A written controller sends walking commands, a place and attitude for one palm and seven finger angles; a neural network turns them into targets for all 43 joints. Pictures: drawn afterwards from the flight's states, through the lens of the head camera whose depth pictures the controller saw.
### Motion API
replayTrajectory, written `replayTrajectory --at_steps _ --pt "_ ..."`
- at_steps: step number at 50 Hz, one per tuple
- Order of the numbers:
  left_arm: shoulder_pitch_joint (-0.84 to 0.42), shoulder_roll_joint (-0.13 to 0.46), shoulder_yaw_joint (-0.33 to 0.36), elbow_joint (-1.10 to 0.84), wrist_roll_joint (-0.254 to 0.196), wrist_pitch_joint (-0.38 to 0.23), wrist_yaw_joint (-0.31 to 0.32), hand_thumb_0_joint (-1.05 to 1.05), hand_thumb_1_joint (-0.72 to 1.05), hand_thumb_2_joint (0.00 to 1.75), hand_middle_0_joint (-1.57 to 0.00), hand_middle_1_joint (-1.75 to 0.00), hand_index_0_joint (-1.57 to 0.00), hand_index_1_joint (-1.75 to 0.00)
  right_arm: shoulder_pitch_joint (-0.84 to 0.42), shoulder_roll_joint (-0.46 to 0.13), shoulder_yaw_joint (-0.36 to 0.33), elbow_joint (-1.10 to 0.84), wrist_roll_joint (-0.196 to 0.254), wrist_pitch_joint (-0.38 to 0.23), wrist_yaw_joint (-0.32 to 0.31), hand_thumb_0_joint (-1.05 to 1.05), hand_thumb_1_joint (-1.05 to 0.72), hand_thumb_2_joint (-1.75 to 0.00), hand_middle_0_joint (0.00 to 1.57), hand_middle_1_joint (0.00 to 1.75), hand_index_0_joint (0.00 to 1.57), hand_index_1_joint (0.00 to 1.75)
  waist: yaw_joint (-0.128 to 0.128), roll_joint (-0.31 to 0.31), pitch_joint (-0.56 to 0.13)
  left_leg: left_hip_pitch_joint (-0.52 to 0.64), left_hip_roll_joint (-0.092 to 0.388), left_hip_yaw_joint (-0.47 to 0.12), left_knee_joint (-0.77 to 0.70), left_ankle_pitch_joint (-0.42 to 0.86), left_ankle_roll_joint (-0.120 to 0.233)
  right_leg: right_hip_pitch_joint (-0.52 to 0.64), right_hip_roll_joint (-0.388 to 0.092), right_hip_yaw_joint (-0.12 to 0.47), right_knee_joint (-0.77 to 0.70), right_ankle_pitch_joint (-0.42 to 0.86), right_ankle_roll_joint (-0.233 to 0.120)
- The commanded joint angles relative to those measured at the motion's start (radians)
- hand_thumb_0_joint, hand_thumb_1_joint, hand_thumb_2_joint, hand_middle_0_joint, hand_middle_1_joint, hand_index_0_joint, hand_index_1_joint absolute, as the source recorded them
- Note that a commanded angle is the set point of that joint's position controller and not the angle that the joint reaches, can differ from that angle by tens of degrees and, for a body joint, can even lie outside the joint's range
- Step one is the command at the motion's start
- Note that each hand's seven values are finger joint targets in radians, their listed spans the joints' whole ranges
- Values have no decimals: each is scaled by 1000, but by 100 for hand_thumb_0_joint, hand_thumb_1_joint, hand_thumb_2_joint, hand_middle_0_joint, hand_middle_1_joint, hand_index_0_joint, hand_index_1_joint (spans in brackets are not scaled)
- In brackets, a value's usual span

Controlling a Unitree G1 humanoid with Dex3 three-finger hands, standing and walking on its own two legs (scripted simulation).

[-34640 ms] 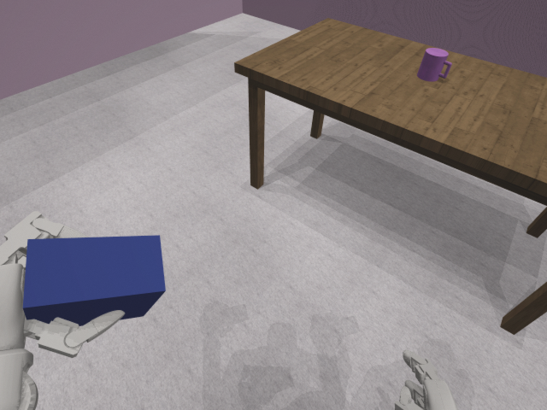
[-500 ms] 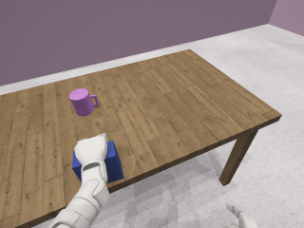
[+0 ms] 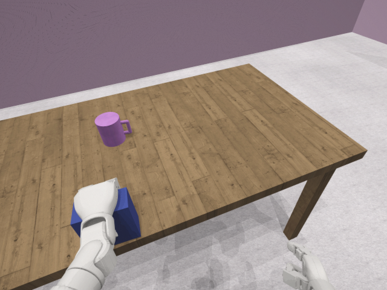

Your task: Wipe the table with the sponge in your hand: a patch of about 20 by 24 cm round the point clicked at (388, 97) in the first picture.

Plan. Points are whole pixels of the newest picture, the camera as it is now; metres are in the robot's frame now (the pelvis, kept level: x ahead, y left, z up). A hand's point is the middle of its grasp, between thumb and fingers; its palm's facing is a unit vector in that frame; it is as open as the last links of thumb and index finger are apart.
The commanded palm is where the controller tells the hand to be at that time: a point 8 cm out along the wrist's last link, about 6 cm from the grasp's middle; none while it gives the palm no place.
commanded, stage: wipe forward along the middle lane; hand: left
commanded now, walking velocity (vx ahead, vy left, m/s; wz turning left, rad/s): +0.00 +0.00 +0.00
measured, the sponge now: (111, 224) +0.27 +0.24 -0.05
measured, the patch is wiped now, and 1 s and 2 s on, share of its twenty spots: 1.00 1.00 1.00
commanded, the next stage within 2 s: slide back across to the first lane in 1.56 s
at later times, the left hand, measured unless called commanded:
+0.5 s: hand (100, 193) +0.33 +0.28 +0.00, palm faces -0.09 -0.03 -1.00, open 10.3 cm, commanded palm +0.31 +0.28 +0.03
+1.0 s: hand (94, 178) +0.38 +0.32 +0.00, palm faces -0.10 -0.02 -0.99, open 10.3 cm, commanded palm +0.36 +0.30 +0.03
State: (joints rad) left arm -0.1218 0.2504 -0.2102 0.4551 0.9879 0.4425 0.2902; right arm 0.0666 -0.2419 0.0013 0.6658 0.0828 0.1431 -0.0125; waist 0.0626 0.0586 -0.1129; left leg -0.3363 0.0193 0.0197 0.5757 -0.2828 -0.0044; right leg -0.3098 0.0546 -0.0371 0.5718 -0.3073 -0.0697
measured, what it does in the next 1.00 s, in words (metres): stands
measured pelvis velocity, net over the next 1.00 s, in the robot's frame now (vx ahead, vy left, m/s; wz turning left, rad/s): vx -0.02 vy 0.02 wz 0.00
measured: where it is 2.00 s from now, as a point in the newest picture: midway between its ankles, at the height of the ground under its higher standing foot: outside the picture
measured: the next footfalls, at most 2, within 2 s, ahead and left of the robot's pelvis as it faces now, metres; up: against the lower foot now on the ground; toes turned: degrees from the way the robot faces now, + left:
none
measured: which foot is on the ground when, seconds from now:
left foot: down 0.00-1.00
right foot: down 0.00-1.00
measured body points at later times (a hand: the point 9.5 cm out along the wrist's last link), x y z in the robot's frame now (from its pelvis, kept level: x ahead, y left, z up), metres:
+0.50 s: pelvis -0.02 +0.00 -0.01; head +0.00 -0.02 +0.44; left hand +0.33 +0.28 +0.05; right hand +0.11 -0.26 -0.14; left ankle +0.01 +0.13 -0.73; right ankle -0.01 -0.08 -0.73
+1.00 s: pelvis -0.02 +0.02 -0.02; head +0.03 +0.02 +0.43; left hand +0.38 +0.31 +0.05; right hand +0.07 -0.24 -0.14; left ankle +0.01 +0.13 -0.73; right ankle -0.01 -0.08 -0.73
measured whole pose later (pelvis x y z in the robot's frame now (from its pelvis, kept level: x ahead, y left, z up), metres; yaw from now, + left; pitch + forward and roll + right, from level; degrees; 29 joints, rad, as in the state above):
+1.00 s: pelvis -0.02 +0.02 -0.02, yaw +0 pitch +12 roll -2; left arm -0.63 0.44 -0.04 1.03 1.01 0.22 0.33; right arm 0.25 -0.26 -0.02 0.73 0.07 0.10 -0.01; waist -0.04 0.05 -0.14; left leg -0.65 0.02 0.00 0.73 -0.31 0.02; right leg -0.59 0.06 -0.05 0.67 -0.30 -0.05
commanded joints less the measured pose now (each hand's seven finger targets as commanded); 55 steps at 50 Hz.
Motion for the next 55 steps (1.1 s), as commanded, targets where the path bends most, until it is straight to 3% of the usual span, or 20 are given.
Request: replayTrajectory --at_steps 1,3,6,8,10,13,16,18,21,23,25,28,30,33,35,39,41,46,51,55 --pt "-228 169 80 -21 11 -1 -12 0 10 130 -120 -160 -120 -160 -137 -126 -38 -138 -4 -55 -15 0 -90 -90 20 30 20 30 -24 -139 -68 6 -67 -11 -39 114 50 18 -16 90 -119 255 14" --pt "-278 223 122 -4 30 -16 -15 0 10 130 -120 -160 -120 -160 -130 -131 -39 -130 -4 -56 -20 0 -90 -90 20 30 20 30 -16 -112 -84 -3 -68 -22 -39 105 47 4 -12 95 -116 216 7" --pt "-300 183 86 52 39 -44 -13 0 10 130 -120 -160 -120 -160 -90 -130 -46 -122 -6 -63 -21 0 -90 -90 20 30 20 30 -32 -112 -103 -19 -66 -12 -16 97 50 -17 -15 77 -96 211 10" --pt "-302 236 143 91 33 -57 -9 0 10 130 -120 -160 -120 -160 -81 -136 -47 -114 -7 -63 -24 0 -90 -90 20 30 20 30 -19 -125 -130 -45 -66 -16 -9 96 47 -8 -15 90 -94 219 11" --pt "-353 214 117 136 27 -71 -3 0 10 130 -120 -160 -120 -160 -59 -136 -47 -107 -5 -66 -28 0 -90 -90 20 30 20 30 -45 -149 -112 -78 -64 -10 5 68 48 -34 -20 85 -89 189 21" --pt "-361 247 152 179 28 -82 4 0 10 130 -120 -160 -120 -160 -40 -142 -52 -103 -6 -65 -26 0 -90 -90 20 30 20 30 -34 -138 -141 -103 -63 -16 13 71 46 -38 -15 93 -79 187 16" --pt "-394 236 132 217 20 -94 10 0 10 130 -120 -160 -120 -160 -12 -143 -55 -102 -6 -69 -24 0 -90 -90 20 30 20 30 -52 -137 -148 -126 -60 -6 32 58 49 -50 -21 84 -70 179 26" --pt "-441 299 179 242 19 -98 13 0 10 130 -120 -160 -120 -160 -6 -148 -52 -96 -4 -67 -26 0 -90 -90 20 30 20 30 -48 -127 -141 -151 -60 -15 27 36 47 -59 -19 95 -77 134 24" --pt "-519 304 158 301 23 -115 15 0 10 130 -120 -160 -120 -160 29 -148 -54 -84 -4 -71 -30 0 -90 -90 20 30 20 30 -78 -139 -126 -173 -56 -9 41 -3 54 -94 -23 92 -83 56 34" --pt "-541 365 210 324 25 -126 18 0 10 130 -120 -160 -120 -160 39 -152 -55 -78 -5 -71 -30 0 -90 -90 20 30 20 30 -62 -112 -152 -187 -56 -15 42 2 51 -86 -21 101 -81 59 28" --pt "-561 308 157 356 25 -139 18 0 10 130 -120 -160 -120 -160 61 -147 -56 -78 -3 -73 -26 0 -90 -90 20 30 20 30 -79 -113 -149 -193 -55 -12 49 -5 53 -104 -22 84 -72 53 33" --pt "-580 366 208 382 27 -156 21 0 10 130 -120 -160 -120 -160 82 -154 -61 -72 -7 -74 -21 0 -90 -90 20 30 20 30 -68 -108 -195 -198 -51 -16 54 19 54 -84 -18 91 -64 94 27" --pt "-623 344 174 408 30 -170 25 0 10 130 -120 -160 -120 -160 99 -152 -59 -68 -5 -74 -21 0 -90 -90 20 30 20 30 -94 -120 -171 -219 -50 -11 63 -4 56 -106 -22 89 -66 69 36" --pt "-652 420 234 438 27 -182 31 0 10 130 -120 -160 -120 -160 113 -158 -60 -58 -8 -76 -21 0 -90 -90 20 30 20 30 -84 -113 -197 -232 -46 -13 65 -2 57 -92 -21 98 -68 65 34" --pt "-681 392 198 472 34 -187 34 0 10 130 -120 -160 -120 -160 131 -157 -60 -52 -7 -79 -18 0 -90 -90 20 30 20 30 -102 -112 -168 -244 -45 -11 68 -14 58 -121 -22 87 -64 50 37" --pt "-684 431 224 499 46 -196 35 0 10 130 -120 -160 -120 -160 156 -161 -63 -45 -9 -76 -11 0 -90 -90 20 30 20 30 -95 -90 -220 -236 -43 -14 75 33 59 -100 -16 78 -40 127 32" --pt "-676 387 197 506 47 -200 35 0 10 130 -120 -160 -120 -160 161 -159 -65 -46 -10 -77 -6 0 -90 -90 20 30 20 30 -100 -78 -211 -224 -41 -14 77 40 58 -124 -14 68 -39 139 30" --pt "-716 418 216 535 46 -202 46 0 10 130 -120 -160 -120 -160 177 -166 -64 -38 -11 -75 -4 0 -90 -90 20 30 20 30 -109 -100 -210 -231 -37 -19 78 39 60 -146 -9 56 -36 131 32" --pt "-763 361 167 556 55 -196 53 0 10 130 -120 -160 -120 -160 187 -161 -65 -33 -12 -77 2 0 -90 -90 20 30 20 30 -120 -60 -217 -196 -32 -29 76 48 58 -210 0 32 -24 105 26" --pt "-793 367 175 574 54 -194 60 0 10 130 -120 -160 -120 -160 202 -163 -67 -27 -17 -75 5 0 -90 -90 20 30 20 30 -123 -61 -250 -185 -27 -34 86 83 57 -216 4 22 -4 138 24"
